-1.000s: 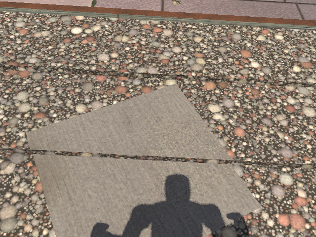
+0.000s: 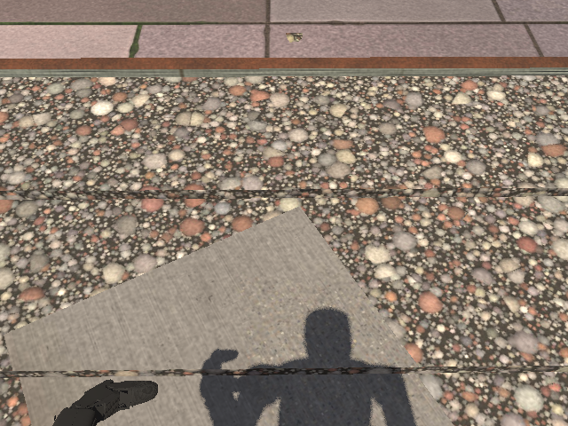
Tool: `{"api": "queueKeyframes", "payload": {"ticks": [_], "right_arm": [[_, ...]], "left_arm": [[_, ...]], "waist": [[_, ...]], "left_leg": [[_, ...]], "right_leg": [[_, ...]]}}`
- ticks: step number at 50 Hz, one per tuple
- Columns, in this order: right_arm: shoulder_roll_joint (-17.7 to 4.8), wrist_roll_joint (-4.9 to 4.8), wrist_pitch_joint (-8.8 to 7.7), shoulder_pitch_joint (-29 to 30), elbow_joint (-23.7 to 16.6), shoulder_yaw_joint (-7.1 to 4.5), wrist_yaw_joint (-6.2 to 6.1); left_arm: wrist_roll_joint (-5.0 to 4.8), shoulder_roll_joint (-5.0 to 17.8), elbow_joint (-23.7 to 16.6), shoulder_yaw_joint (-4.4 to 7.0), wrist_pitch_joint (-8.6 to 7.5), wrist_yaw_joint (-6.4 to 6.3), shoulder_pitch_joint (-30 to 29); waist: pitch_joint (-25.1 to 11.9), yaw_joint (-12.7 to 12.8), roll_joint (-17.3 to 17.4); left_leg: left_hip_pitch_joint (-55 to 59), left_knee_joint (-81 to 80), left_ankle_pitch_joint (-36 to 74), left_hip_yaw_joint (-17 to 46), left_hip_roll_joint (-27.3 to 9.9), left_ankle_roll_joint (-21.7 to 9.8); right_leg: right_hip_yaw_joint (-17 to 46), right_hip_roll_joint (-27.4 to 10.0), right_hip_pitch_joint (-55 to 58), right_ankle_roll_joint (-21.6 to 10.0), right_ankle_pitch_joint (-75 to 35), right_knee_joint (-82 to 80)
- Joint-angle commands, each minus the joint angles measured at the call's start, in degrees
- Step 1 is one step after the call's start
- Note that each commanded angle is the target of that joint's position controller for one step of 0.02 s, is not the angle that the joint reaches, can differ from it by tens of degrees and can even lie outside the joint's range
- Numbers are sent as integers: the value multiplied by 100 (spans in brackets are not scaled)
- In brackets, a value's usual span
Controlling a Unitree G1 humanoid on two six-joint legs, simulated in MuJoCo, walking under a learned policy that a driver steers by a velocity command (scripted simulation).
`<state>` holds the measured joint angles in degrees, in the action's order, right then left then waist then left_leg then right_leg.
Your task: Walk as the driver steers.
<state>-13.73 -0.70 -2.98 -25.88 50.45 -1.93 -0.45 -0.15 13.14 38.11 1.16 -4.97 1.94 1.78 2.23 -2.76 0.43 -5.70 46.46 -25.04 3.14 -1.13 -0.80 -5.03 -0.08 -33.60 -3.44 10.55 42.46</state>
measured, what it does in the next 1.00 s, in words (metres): climbs: left foot, then right foot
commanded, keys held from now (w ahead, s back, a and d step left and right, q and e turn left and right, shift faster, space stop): w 0.26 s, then no key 0.44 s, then w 0.30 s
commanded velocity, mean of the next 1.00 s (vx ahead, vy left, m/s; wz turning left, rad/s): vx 0.30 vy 0.00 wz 0.00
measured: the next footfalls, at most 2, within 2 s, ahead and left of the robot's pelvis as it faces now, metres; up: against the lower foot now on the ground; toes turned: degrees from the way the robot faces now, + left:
left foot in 0.46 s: +0.41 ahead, +0.14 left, +0.00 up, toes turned +1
right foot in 0.82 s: +0.35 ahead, -0.08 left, +0.00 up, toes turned -2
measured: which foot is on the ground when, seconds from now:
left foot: up 0.00-0.44, down 0.46-0.84, up 0.86-1.00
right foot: down 0.00-0.48, up 0.50-0.80, down 0.82-1.00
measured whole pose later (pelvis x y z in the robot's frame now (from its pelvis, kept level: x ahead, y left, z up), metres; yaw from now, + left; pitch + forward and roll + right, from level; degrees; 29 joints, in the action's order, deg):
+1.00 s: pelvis +0.36 +0.04 +0.05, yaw -1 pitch +1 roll +2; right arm -15.4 -1.1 -3.8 -8.1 50.5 -3.4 0.7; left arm -0.1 13.5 55.6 2.2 -3.8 -1.3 23.7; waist -1.8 3.4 0.9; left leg -29.4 53.1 -17.6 -1.8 -0.2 -1.9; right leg 0.0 -2.1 -7.0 -0.7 16.0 21.4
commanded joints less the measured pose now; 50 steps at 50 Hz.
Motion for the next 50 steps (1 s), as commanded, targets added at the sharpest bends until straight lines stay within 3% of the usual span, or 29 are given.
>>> {"api": "queueKeyframes", "payload": {"ticks": [1,2,3,4,6,10,17,20,22,23,24,25,26,27,28,30,33,35,36,38,39,41,42,43,44,45,47,48,50], "right_arm": [[-828,-138,-325,540,-727,-184,109],[-769,-103,-333,778,-807,-174,87],[-722,-61,-281,741,-772,-205,50],[-610,-59,-186,510,-674,-201,30],[-492,-53,-39,393,-600,-180,1],[-523,96,-14,1228,-809,-161,-26],[-347,58,-175,2385,-1026,-54,107],[-583,50,-203,2348,-1093,-123,198],[-802,143,-234,1684,-874,-227,192],[-1071,192,-259,1136,-696,-320,149],[-1530,317,-258,619,-653,-389,97],[-1387,310,-186,673,-641,-309,90],[-1034,170,-110,686,-682,-248,133],[-929,114,-76,1024,-702,-214,137],[-800,125,-63,1407,-735,-156,131],[-584,218,-44,1968,-723,-71,103],[-597,290,-23,2181,-628,-84,56],[-648,241,11,2109,-524,-94,26],[-686,191,41,2054,-463,-102,14],[-924,53,131,1924,-369,-179,-7],[-988,16,165,1897,-344,-206,-28],[-756,-44,168,2058,-385,-169,-52],[-516,-64,133,2255,-491,-123,-55],[-309,-80,42,2478,-616,-91,-45],[-432,-63,-54,2593,-697,-125,-26],[-639,-81,-123,2473,-627,-217,9],[-574,-61,-195,2248,-451,-234,87],[-500,-41,-229,2392,-463,-221,118],[-298,-19,-237,2637,-476,-165,186]], "left_arm": [[0,1105,202,355,7,-118,1671],[2,952,221,317,-9,-102,1353],[73,786,232,277,-53,-59,1106],[101,626,262,246,-86,-26,929],[6,588,378,249,-168,0,888],[31,902,578,328,-195,-102,1272],[-17,1202,850,376,6,-203,1858],[-66,1251,925,391,138,-225,1777],[-101,1215,908,374,188,-256,1500],[-48,1024,914,304,185,-256,1615],[172,635,772,149,133,-243,1916],[111,242,968,15,116,-210,2773],[-21,819,1107,146,164,-213,2651],[-117,1013,991,216,228,-226,2134],[-89,944,953,221,311,-280,1803],[-14,822,924,234,513,-379,1635],[36,567,1057,163,610,-468,1738],[45,571,1112,152,637,-484,1626],[43,576,1163,153,645,-472,1652],[88,676,1218,182,636,-438,1634],[98,749,1208,206,607,-428,1607],[83,697,1303,183,484,-410,1805],[78,918,1419,235,416,-413,2030],[36,1215,1598,332,351,-390,2437],[45,1416,1552,385,246,-368,2383],[115,1145,1495,317,133,-373,2235],[-5,899,1461,274,-2,-335,2092],[-41,804,1496,250,-10,-326,2154],[-12,685,1561,221,25,-325,2263]], "waist": [[-987,816,-758],[-556,597,-312],[-370,319,-306],[-370,105,-537],[-258,-47,-574],[-41,155,-317],[80,679,-332],[-139,560,-582],[-536,162,-547],[-922,-12,-306],[-1770,22,648],[-2380,342,1692],[-2442,112,1044],[-1782,123,740],[-1399,208,426],[-973,487,630],[-907,565,783],[-972,478,718],[-997,477,693],[-657,458,852],[-422,474,892],[-5,632,503],[144,691,-195],[301,781,-1255],[570,862,-1782],[585,728,-1404],[325,579,-885],[255,611,-731],[119,676,-744]], "left_leg": [[-3756,3221,156,381,-54,-211],[-3618,2979,594,198,-335,-276],[-3219,2716,881,209,-545,-313],[-2892,2717,982,245,-635,-324],[-2811,2428,1143,210,-711,-264],[-3419,1307,2065,47,-790,43],[-2827,-1060,2915,-357,-394,218],[-2468,-1585,2707,-196,-254,46],[-1506,-2162,2886,-353,-21,-162],[-562,-2359,3933,-311,-143,-314],[1147,-1708,6597,834,-1322,-756],[2108,-1747,7145,2191,-2346,-1721],[1666,-2051,5891,2214,-2129,-1699],[1151,-2265,4868,1785,-1869,-1493],[552,-2475,4122,1528,-1654,-1331],[-716,-2913,3330,1016,-1347,-1172],[-1299,-3049,3127,448,-1034,-1160],[-1243,-3064,2505,462,-1045,-1159],[-1306,-3165,1417,494,-1008,-1113],[-1707,-3451,-934,718,-950,-935],[-1847,-3544,-1550,887,-988,-868],[-2113,-3162,-1632,858,-851,-703],[-2364,-2431,-1202,291,-456,-474],[-2910,-977,-525,-677,284,-132],[-3598,126,-270,-566,353,-122],[-4058,895,-248,-213,122,-149],[-4504,1168,351,-109,-122,-192],[-4479,967,681,-157,-220,-160],[-3870,334,1147,-460,-177,-30]], "right_leg": [[4259,-1988,3710,-1166,2723,-2855],[3518,-1793,2889,-1066,2029,-2965],[2875,-1508,2223,-933,1389,-3097],[2483,-1331,1862,-906,1201,-3248],[1913,-1175,1571,-960,925,-3520],[1399,-1151,1797,-1106,177,-3787],[652,-1088,2479,-842,-1311,-3383],[752,-1259,3023,-604,-2050,-2735],[694,-1066,3155,-328,-2683,-1866],[520,-701,2945,-99,-2560,-999],[285,-250,1784,226,-391,541],[638,237,594,531,2822,1919],[1135,41,502,587,2904,2405],[1004,-125,120,589,2728,2552],[947,-329,73,612,2381,2378],[932,-550,811,693,1781,1718],[665,-411,1667,765,1462,546],[581,-359,1990,736,948,-108],[492,-316,2188,679,622,-426],[122,-72,2416,492,569,-637],[65,-41,2345,345,914,-619],[419,-279,2396,-82,1317,-1388],[1138,-738,2321,-429,2043,-2049],[2421,-1380,2458,-860,3287,-2979],[3717,-2093,2728,-1219,3346,-3629],[3721,-2150,2973,-1236,2793,-3554],[2995,-1841,3630,-947,1713,-3321],[2621,-1734,3767,-830,1104,-3326],[1894,-1413,3600,-660,265,-3353]]}}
